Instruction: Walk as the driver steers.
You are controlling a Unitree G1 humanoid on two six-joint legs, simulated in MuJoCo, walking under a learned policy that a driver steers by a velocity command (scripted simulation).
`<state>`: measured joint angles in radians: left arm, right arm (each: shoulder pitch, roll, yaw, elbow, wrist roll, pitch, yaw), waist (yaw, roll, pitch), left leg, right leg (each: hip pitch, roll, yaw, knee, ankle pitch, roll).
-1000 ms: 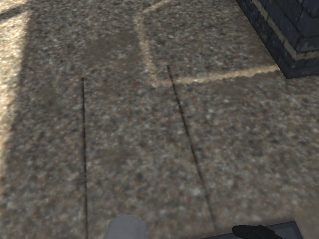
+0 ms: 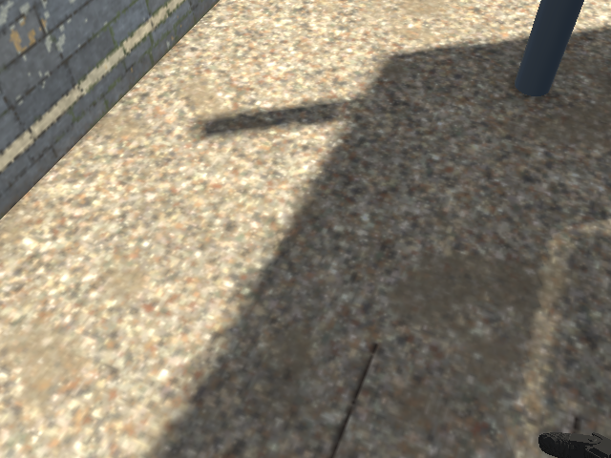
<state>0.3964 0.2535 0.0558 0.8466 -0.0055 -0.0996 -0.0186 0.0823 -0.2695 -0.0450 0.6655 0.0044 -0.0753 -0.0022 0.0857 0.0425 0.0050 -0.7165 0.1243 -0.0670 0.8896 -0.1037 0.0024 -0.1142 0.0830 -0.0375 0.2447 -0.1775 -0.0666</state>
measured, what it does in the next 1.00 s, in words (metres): walks ahead, turning right: left foot, then right foot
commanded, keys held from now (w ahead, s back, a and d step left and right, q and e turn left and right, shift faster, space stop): w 0.14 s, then w+e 0.86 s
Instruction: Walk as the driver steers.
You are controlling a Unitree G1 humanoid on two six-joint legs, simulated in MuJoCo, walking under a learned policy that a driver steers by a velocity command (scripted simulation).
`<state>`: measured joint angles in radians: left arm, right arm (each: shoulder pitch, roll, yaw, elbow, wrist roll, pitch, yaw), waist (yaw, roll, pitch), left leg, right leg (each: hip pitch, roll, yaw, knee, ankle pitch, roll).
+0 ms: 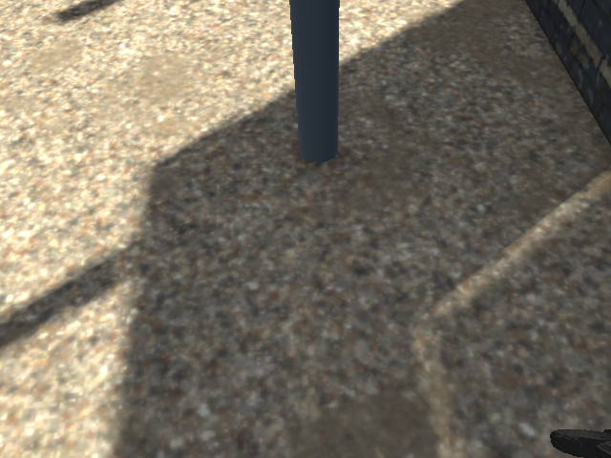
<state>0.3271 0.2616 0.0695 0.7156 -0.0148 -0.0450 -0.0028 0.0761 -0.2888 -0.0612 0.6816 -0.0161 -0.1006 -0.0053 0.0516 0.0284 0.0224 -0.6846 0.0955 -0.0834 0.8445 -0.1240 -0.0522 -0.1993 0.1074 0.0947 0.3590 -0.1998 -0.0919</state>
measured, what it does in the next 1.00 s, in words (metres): walks ahead: left foot, then right foot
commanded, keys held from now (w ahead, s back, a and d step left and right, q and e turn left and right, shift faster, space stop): w+e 0.02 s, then no key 0.98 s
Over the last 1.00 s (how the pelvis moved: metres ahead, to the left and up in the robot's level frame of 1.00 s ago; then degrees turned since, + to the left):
0.52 -0.07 0.00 -26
